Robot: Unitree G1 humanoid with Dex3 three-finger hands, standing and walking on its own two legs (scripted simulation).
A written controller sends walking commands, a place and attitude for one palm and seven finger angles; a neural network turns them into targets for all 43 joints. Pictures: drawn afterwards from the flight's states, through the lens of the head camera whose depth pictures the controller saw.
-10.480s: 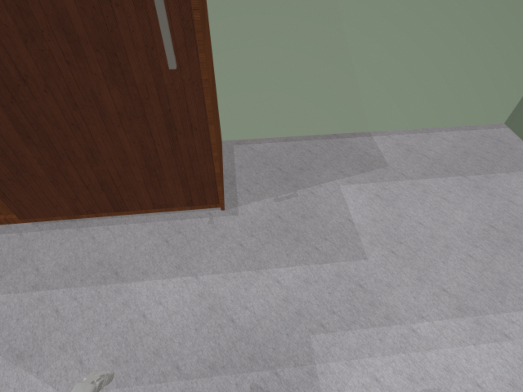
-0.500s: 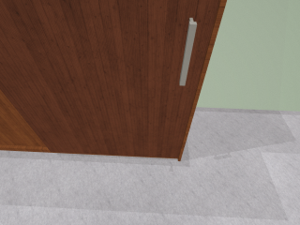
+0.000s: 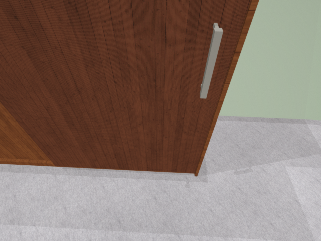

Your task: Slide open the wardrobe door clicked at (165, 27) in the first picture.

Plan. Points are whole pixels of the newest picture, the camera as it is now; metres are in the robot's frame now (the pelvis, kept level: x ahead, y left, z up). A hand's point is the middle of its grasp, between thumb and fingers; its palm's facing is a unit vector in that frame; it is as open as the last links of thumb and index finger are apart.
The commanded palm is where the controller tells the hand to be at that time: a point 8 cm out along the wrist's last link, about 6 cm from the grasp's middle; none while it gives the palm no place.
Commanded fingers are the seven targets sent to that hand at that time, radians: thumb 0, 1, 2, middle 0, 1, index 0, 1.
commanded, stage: look again from close up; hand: right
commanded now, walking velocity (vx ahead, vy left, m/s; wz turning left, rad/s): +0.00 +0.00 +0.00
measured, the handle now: (208, 64) +0.61 -0.11 +0.12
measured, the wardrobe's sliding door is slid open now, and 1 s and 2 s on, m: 0.00 0.00 0.00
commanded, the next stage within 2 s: shuffle to correct the standing spot in 0.90 s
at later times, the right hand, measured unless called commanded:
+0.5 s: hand out of the picture +0.15 -0.22 -0.15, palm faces -0.05 +0.94 -0.33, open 7.3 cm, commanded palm none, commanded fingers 0.00 -0.90 -0.90 0.20 0.30 0.20 0.30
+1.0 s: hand out of the picture +0.10 -0.21 -0.16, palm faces -0.04 +0.94 -0.33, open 7.3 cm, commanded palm none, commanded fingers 0.00 -0.90 -0.90 0.20 0.30 0.20 0.30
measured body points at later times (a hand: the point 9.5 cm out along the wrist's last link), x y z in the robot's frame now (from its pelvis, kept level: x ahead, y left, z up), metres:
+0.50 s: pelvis +0.05 +0.02 +0.00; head +0.08 +0.02 +0.45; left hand +0.14 +0.30 -0.14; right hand +0.16 -0.27 -0.13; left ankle -0.02 +0.13 -0.75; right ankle +0.04 -0.09 -0.75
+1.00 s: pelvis +0.05 +0.03 +0.00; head +0.06 +0.04 +0.45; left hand +0.11 +0.32 -0.14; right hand +0.10 -0.26 -0.13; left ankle -0.02 +0.13 -0.75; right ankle +0.04 -0.09 -0.75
